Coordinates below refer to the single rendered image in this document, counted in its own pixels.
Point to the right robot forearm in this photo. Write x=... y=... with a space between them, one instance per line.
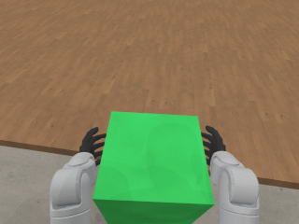
x=238 y=190

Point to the right robot hand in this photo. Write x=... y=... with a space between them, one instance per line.
x=215 y=145

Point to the carton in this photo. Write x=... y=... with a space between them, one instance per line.
x=153 y=170

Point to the left robot hand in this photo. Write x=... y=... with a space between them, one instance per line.
x=89 y=146

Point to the left robot forearm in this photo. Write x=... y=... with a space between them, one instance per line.
x=70 y=191

